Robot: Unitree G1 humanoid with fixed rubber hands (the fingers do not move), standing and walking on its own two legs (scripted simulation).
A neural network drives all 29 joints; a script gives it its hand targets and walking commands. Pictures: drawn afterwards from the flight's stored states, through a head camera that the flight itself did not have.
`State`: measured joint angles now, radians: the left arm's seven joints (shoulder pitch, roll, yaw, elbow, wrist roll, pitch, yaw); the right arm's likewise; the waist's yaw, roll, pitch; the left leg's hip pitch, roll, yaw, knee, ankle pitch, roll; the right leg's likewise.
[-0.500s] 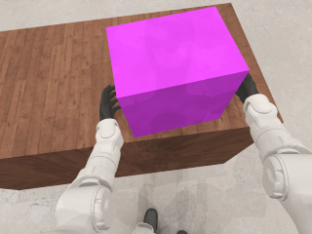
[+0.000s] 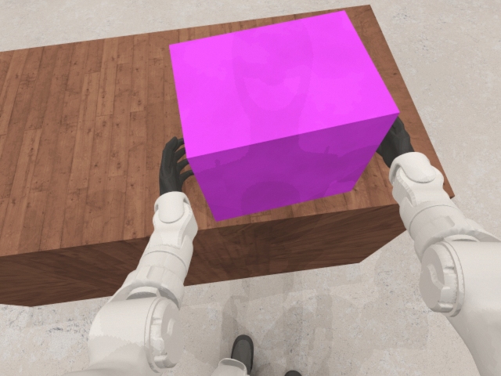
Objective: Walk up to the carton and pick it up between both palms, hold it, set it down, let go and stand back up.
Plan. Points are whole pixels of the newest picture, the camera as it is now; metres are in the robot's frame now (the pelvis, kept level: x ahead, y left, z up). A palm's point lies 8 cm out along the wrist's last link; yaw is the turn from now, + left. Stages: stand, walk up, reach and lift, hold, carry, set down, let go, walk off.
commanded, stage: reach and lift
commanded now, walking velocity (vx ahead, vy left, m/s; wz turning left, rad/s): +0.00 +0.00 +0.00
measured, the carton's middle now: (272, 128) +0.52 +0.05 +0.00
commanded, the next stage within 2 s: none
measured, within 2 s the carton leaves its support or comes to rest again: leaves its support in 1.98 s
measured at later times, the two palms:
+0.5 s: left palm (173, 187) +0.41 +0.21 -0.02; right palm (394, 150) +0.50 -0.14 +0.01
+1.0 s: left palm (174, 188) +0.41 +0.21 -0.02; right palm (396, 152) +0.49 -0.14 +0.01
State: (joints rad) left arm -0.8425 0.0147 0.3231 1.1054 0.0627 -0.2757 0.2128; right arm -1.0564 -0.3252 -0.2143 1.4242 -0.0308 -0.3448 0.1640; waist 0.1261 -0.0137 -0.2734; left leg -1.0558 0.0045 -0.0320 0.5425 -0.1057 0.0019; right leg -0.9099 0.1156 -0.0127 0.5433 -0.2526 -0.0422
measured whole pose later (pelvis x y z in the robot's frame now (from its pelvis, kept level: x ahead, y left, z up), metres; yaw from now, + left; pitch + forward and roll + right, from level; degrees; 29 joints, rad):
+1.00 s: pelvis +0.00 +0.00 +0.00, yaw +0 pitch +36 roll -2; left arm -0.84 0.01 0.32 1.11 -0.02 -0.23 0.21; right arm -1.06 -0.32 -0.21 1.48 -0.03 -0.37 0.16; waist 0.13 -0.02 -0.30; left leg -1.06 0.01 -0.03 0.54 -0.11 0.00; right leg -0.91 0.12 -0.01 0.54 -0.25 -0.05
